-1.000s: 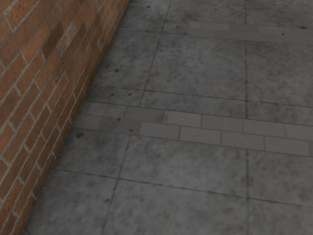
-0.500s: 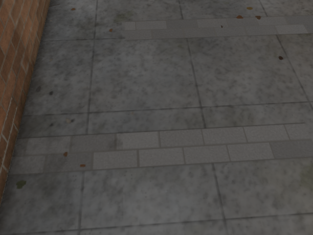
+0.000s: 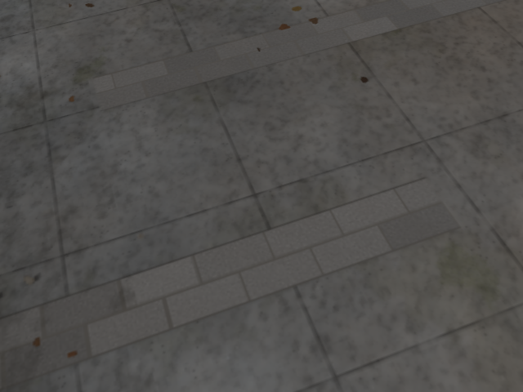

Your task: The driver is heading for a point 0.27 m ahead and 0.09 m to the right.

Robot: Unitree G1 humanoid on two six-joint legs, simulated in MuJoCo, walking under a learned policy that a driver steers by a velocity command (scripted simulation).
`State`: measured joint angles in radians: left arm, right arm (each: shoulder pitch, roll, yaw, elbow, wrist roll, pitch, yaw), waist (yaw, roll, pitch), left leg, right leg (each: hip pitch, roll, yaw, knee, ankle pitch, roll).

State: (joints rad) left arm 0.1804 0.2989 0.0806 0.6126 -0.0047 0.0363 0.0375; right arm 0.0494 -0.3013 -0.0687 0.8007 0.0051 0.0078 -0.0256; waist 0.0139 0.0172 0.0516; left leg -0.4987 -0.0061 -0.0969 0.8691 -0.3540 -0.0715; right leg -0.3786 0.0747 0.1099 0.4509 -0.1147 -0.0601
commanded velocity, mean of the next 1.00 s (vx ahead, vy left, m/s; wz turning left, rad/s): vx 0.12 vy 0.00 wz -0.53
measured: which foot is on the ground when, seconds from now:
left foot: up 0.00-0.14, down 0.16-0.56, up 0.58-1.00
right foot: down 0.00-0.16, up 0.18-0.56, down 0.58-1.00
